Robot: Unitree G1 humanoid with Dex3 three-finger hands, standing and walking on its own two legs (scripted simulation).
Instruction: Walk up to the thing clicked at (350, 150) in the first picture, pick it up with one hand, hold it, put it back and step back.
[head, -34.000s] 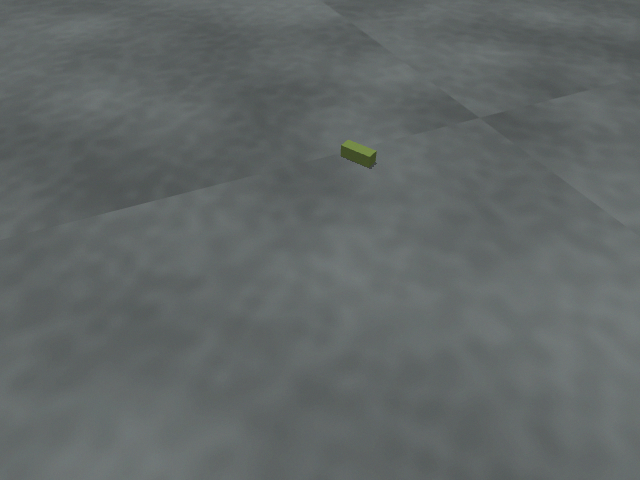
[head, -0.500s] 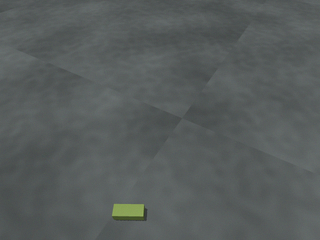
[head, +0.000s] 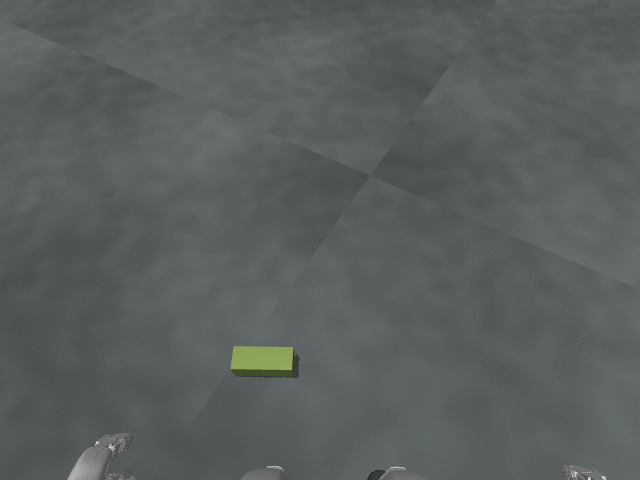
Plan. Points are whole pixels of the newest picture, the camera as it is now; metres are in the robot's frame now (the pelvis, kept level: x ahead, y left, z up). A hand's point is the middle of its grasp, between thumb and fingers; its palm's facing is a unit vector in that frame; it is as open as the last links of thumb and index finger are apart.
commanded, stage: walk up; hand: left
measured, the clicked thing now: (263, 361) +0.48 +0.21 -0.73
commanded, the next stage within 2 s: none
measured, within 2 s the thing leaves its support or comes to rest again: neither
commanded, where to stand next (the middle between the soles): +0.08 -0.02 m, yaw -2 degrees
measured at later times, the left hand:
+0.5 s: hand out of the picture +0.00 +0.25 -0.15, palm faces -0.11 -0.91 -0.39, open 7.4 cm
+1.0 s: hand out of the picture -0.16 +0.27 -0.15, palm faces -0.04 -0.94 -0.34, open 7.4 cm
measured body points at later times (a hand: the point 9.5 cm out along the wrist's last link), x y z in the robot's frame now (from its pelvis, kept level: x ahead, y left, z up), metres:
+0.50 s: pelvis -0.11 +0.00 -0.01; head -0.04 -0.02 +0.43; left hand +0.01 +0.30 -0.13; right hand -0.03 -0.33 -0.14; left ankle -0.05 +0.13 -0.72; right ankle -0.13 -0.12 -0.73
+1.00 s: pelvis -0.26 +0.00 +0.00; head -0.21 +0.03 +0.45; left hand -0.16 +0.31 -0.13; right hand -0.16 -0.31 -0.09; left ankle -0.22 +0.12 -0.73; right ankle -0.31 -0.15 -0.66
